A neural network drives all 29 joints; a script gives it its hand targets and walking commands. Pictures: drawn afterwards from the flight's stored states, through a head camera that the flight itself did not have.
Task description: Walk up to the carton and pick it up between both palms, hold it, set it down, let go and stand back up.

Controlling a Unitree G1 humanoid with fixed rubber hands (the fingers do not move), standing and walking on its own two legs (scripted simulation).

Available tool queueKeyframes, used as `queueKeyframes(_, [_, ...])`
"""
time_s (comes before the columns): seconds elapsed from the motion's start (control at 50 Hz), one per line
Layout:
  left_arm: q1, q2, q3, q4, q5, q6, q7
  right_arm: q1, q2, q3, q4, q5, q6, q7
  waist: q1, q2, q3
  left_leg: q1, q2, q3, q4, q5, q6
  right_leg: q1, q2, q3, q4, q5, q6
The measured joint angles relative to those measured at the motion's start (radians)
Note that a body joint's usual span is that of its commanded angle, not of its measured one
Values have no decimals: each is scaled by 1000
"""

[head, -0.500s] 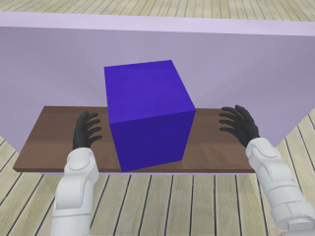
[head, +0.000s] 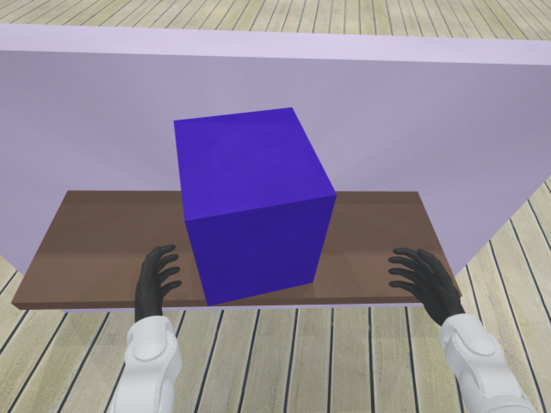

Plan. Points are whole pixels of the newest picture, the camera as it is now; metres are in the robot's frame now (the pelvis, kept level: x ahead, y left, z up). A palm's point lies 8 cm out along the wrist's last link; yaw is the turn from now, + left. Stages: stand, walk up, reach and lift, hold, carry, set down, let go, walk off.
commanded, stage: set down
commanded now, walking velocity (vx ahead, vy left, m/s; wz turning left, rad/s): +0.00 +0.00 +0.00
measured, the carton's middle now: (249, 208) +0.43 +0.06 +0.03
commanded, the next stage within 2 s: let go in 1.48 s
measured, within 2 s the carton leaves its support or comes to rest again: neither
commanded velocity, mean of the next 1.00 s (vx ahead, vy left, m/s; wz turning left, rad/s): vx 0.00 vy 0.00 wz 0.00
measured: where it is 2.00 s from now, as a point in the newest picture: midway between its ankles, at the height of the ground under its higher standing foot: outside the picture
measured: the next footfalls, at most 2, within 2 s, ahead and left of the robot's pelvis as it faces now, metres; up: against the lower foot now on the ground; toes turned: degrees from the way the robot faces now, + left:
none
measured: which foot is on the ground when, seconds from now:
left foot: down 0.00-1.00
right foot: down 0.00-1.00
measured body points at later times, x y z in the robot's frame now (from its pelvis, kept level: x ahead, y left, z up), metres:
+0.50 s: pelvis +0.01 +0.01 +0.00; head +0.02 +0.02 +0.45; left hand +0.22 +0.21 -0.02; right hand +0.24 -0.22 -0.02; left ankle +0.00 +0.16 -0.75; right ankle +0.02 -0.08 -0.75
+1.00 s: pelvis +0.02 +0.03 +0.00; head +0.03 +0.04 +0.45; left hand +0.19 +0.24 -0.06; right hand +0.21 -0.20 -0.06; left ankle +0.00 +0.16 -0.75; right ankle +0.02 -0.08 -0.75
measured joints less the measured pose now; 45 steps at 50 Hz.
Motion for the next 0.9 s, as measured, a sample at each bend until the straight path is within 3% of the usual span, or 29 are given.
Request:
queueKeyframes(0.22, [84,-7,-30,74,18,-114,5,89,1,14,66,5,-100,24,1,-6,-11,-9,-4,4,26,-20,3,-9,-4,5,22,-16,5])
queueKeyframes(0.9, [184,150,-45,285,-39,-150,-115,222,125,-43,149,-200,-66,-25,0,11,0,45,-28,0,-1,-37,29,80,-30,3,-68,-4,40])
